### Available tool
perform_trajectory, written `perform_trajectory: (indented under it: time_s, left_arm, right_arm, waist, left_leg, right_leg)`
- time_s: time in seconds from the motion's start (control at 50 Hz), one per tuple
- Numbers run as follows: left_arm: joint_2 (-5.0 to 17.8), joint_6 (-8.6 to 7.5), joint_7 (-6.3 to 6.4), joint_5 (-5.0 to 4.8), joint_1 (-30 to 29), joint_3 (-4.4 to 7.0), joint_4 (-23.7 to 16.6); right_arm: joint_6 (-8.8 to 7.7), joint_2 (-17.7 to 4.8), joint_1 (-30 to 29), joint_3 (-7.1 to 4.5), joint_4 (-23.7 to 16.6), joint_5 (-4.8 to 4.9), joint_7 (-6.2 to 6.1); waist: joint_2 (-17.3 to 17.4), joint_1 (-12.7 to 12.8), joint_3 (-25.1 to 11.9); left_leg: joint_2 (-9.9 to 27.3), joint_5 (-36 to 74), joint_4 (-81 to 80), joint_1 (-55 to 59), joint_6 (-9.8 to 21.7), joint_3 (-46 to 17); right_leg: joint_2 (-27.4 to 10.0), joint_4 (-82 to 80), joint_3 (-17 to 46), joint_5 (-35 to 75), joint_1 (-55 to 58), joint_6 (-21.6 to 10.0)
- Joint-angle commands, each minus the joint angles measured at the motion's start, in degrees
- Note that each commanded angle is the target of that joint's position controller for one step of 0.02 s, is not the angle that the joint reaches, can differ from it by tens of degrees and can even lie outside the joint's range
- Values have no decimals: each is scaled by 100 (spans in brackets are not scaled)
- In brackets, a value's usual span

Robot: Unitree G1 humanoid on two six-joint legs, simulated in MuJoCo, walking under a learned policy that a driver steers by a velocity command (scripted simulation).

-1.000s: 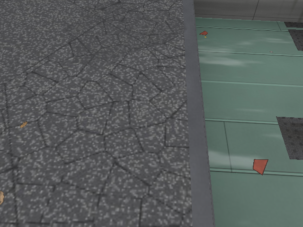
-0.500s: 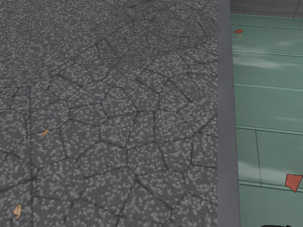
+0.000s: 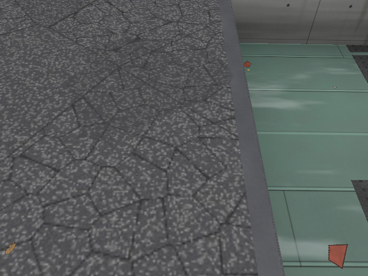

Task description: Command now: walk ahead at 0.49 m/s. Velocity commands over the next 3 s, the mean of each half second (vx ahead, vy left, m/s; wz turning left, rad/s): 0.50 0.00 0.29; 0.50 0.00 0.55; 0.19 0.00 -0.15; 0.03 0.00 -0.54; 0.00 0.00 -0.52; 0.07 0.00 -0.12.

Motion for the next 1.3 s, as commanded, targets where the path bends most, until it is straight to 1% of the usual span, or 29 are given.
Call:
perform_trajectory:
  time_s: [0.02, 0.14, 0.18, 0.22, 0.24, 0.26, 0.28, 0.3, 0.32, 0.36, 0.46, 0.58, 0.68, 0.72, 0.76, 0.78, 0.8, 0.82, 0.84, 0.86, 0.9, 0.98, 1.04, 1.12, 1.22, 1.24, 1.26, 1.28, 1.3]
  left_arm:
    - [205, -70, -42, -4, -521, 22, -417]
    - [87, -179, -284, -38, -1461, -70, -845]
    - [245, -247, -327, -56, -1218, -27, -847]
    - [613, -325, -292, -52, 93, 164, -485]
    - [960, -339, -222, -11, 1272, 298, -188]
    - [1423, -276, -138, 95, 1924, 364, -100]
    - [1123, -240, -122, 194, 2008, 256, -114]
    - [714, -263, -108, 194, 1506, 114, -150]
    - [478, -277, -98, 189, 1041, 29, -182]
    - [71, -348, -182, 201, 497, -114, -126]
    - [292, -396, -193, 301, 375, -106, 72]
    - [711, -327, -57, 254, 777, -71, 304]
    - [886, -24, -47, 129, 1118, -4, 430]
    - [1106, 107, -9, 88, 1022, 78, 339]
    - [1154, 236, 69, 76, 1047, 77, 233]
    - [794, 133, 51, 220, 1193, -27, 6]
    - [194, -140, -39, 141, 1212, -187, -302]
    - [811, -371, -87, -68, 290, -45, -446]
    - [757, -496, -141, -168, 85, -37, -530]
    - [718, -541, -105, -69, 132, -38, -499]
    - [820, -458, -42, 100, 267, 79, -579]
    - [605, -247, -36, 203, -63, 53, -897]
    - [330, -261, -76, 166, -482, -70, -1005]
    - [409, -324, -247, 72, -853, -78, -1132]
    - [967, -364, -290, 161, 514, 174, -801]
    - [1333, -346, -249, 263, 774, 225, -867]
    - [1331, -268, -229, 295, 742, 182, -969]
    - [1012, -165, -213, 160, 684, 139, -1039]
    - [926, -95, -173, 81, 263, 129, -1185]
  right_arm:
    - [-40, -917, 2, -137, -221, 25, -84]
    - [177, -1050, 548, -155, 57, 100, -162]
    - [234, -1168, 352, -198, 10, 125, -213]
    - [283, -1180, -45, -182, -85, 99, -228]
    - [267, -1018, -190, -108, -200, 35, -214]
    - [162, -376, 361, 66, -286, -116, -168]
    - [42, -503, 475, 60, -246, 129, -108]
    - [-9, -1106, -240, -102, -389, 286, -111]
    - [-7, -1039, -632, -104, -525, 286, -107]
    - [104, -759, -469, -137, -423, 121, -128]
    - [401, -527, -757, -157, -670, 183, -93]
    - [257, -432, -1728, -66, -1010, 77, 128]
    - [251, -445, -2451, -33, -1309, 152, 339]
    - [267, -670, -2056, -147, -1272, 103, 369]
    - [230, -1247, -386, -510, -876, 112, 343]
    - [331, -1914, 294, -715, -754, 149, 173]
    - [347, -2237, 144, -721, -1006, 119, 149]
    - [341, -1842, 373, -616, -985, 66, 155]
    - [330, -1492, 260, -554, -989, 33, 90]
    - [303, -1229, -227, -475, -1154, 48, 86]
    - [275, -741, -842, -314, -1398, -50, 21]
    - [243, -1063, -632, -374, -1492, -6, -172]
    - [292, -942, -347, -324, -1396, -35, -278]
    - [288, -934, 148, -293, -1201, -57, -349]
    - [404, -1044, -298, -353, -1313, -99, -348]
    - [371, -870, -59, -306, -1487, -207, -355]
    - [332, -435, 709, -178, -1455, -213, -310]
    - [338, -877, 635, -250, -1407, -110, -251]
    - [387, -1089, 120, -333, -1545, 26, -243]
  waist:
    - [458, -7, 438]
    - [443, -244, 634]
    - [588, 20, 453]
    - [622, 785, -341]
    - [512, 1301, -1142]
    - [-845, 1072, -2094]
    - [-1334, 1098, -2680]
    - [-694, 1095, -1423]
    - [-419, 914, -673]
    - [-323, 445, -153]
    - [-234, 195, 144]
    - [-39, 440, 270]
    - [-86, 659, 419]
    - [-434, 424, 63]
    - [-230, -431, -832]
    - [976, -408, -1383]
    - [1812, -37, -2200]
    - [844, -510, -1912]
    - [634, -418, -1321]
    - [114, -99, -965]
    - [368, 360, -580]
    - [230, 411, -109]
    - [438, 164, -7]
    - [514, -107, -90]
    - [397, 706, -692]
    - [-347, 593, -1325]
    - [-1334, 254, -2030]
    - [-882, 386, -2209]
    - [-400, 401, -1492]
  left_leg:
    - [1604, 692, -621, -147, 618, -940]
    - [1845, 1595, 34, 501, 741, -1123]
    - [1915, 2189, 374, 503, 672, -1246]
    - [1554, 3635, 1661, 137, 458, -1001]
    - [1253, 2928, 3057, -1015, 239, -856]
    - [366, -781, 5155, -2925, -130, -521]
    - [146, -2473, 6261, -3830, -151, -1137]
    - [514, -2095, 6462, -4262, -114, -1247]
    - [786, -1541, 6374, -4288, -95, -1046]
    - [1110, -837, 5942, -3708, -167, -1030]
    - [1161, -13, 5484, -3842, -330, -1057]
    - [1170, 1266, 3547, -3806, -323, -660]
    - [1079, 365, 2807, -4078, -159, -168]
    - [597, -242, 2721, -3314, 0, 315]
    - [17, 243, 2032, -800, 402, 364]
    - [1293, 596, 1945, 994, 801, -1682]
    - [2383, -217, 961, 2574, 1957, -4860]
    - [2302, -196, 510, 2548, 1702, -4640]
    - [2104, -25, 594, 2019, 1543, -3749]
    - [1880, 583, 615, 1061, 1369, -3104]
    - [1494, 1212, 369, -357, 1227, -2389]
    - [1150, 1774, 9, -1256, 1172, -1766]
    - [817, 2902, 218, -1253, 698, -986]
    - [1133, 2875, 390, -598, 353, -1011]
    - [978, 4060, 2511, 32, -3, -776]
    - [516, 2196, 4105, -1084, -287, -652]
    - [-269, -2290, 6020, -2755, -804, -636]
    - [-152, -2611, 6578, -3084, -826, -1092]
    - [78, -2219, 6772, -3515, -818, -1104]
  right_leg:
    - [45, -667, -120, 538, -313, 67]
    - [374, -1635, -307, 29, -308, -2]
    - [506, -1908, -295, -186, 306, -108]
    - [772, -2276, -497, 21, 2257, -382]
    - [225, -2019, -2, 71, 4224, -666]
    - [-1434, -1929, 2125, -347, 6314, -1224]
    - [-2072, -2875, 4061, -1774, 6524, -1710]
    - [-1816, -3201, 3318, -2121, 5470, -1414]
    - [-1608, -3379, 2413, -1913, 4510, -1237]
    - [-1077, -3767, 1221, -1258, 3183, -986]
    - [-898, -4244, -133, -415, 2402, -1031]
    - [-883, -4290, -964, 353, 2965, -785]
    - [-1187, -3701, -1339, 1059, 4152, -633]
    - [-1142, -2699, -1573, 3069, 4290, -488]
    - [-849, -264, -1764, 3669, 3399, -136]
    - [-505, 1729, -1724, 311, 1593, 179]
    - [777, 3483, -671, -3184, -652, 476]
    - [585, 3754, 107, -2939, -1392, 284]
    - [345, 3620, 20, -2450, -1706, 114]
    - [76, 3131, 41, -2018, -1240, 93]
    - [-195, 2519, 147, -1510, -279, 204]
    - [-60, 1098, -102, -833, -46, 512]
    - [217, -674, -348, 396, 455, 475]
    - [375, -1650, -318, 1377, 720, 136]
    - [634, -2253, -315, 1218, 2106, -435]
    - [-286, -1871, 883, 3075, 3596, -986]
    - [-1525, -2006, 2924, 3644, 5037, -2167]
    - [-1405, -2527, 3527, 2013, 4859, -2171]
    - [-1149, -2678, 3051, 708, 4245, -1878]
